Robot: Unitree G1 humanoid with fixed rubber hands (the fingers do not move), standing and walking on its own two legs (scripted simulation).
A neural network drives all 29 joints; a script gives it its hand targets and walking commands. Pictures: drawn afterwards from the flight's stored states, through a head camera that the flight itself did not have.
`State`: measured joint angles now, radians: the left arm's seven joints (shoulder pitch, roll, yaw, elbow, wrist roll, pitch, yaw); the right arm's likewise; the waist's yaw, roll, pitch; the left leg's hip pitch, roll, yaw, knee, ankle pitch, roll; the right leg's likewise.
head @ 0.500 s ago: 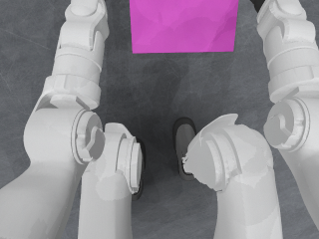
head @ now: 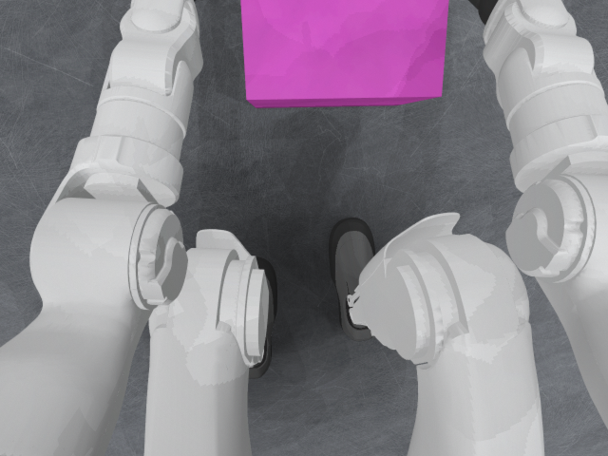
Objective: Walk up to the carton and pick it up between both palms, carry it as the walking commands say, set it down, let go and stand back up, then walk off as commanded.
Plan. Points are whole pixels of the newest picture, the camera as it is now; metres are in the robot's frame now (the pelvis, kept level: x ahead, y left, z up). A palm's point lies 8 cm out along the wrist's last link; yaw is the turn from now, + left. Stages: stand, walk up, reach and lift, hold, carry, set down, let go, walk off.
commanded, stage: set down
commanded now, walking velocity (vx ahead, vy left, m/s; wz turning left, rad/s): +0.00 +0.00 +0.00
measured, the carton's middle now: out of the picture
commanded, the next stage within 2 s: let go in 2.00 s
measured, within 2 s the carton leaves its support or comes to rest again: neither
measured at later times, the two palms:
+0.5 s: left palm out of the picture +0.55 +0.12 -0.17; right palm (529, 15) +0.50 -0.25 -0.17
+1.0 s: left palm out of the picture +0.57 +0.12 -0.04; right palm out of the picture +0.51 -0.27 -0.05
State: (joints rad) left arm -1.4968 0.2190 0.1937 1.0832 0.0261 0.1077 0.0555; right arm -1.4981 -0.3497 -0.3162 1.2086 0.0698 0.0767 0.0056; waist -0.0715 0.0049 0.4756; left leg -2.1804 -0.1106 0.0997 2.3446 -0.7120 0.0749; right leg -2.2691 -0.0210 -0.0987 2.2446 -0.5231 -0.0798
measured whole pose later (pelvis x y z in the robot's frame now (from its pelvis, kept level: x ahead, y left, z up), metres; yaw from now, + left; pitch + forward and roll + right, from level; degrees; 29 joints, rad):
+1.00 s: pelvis -0.01 +0.00 +0.07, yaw -1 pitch +40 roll +1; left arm -1.44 0.37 0.11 1.07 -0.14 0.17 0.11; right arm -1.34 -0.39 -0.23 1.03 0.15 0.13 -0.07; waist -0.08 0.03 0.19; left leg -2.14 -0.09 0.08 2.08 -0.63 0.06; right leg -2.23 0.03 -0.06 1.98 -0.45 -0.06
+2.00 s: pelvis +0.04 -0.01 +0.32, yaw -1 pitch +43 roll +2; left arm -1.15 0.27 0.30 0.98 0.05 0.14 -0.01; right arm -1.07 -0.26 -0.36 0.92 -0.03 0.13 0.02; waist -0.07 0.02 -0.04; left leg -1.42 -0.10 -0.01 1.02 -0.34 0.03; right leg -1.49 0.06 0.01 0.97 -0.22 -0.05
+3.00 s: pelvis +0.13 +0.01 +0.43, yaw -2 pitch +0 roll -1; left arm 0.23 0.21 0.03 0.42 -0.01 0.08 -0.05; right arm 0.24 -0.22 -0.04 0.41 0.00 0.09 0.07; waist 0.00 0.03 0.05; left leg -0.14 -0.08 -0.05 0.46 -0.32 0.07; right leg -0.21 0.08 0.03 0.43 -0.21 -0.03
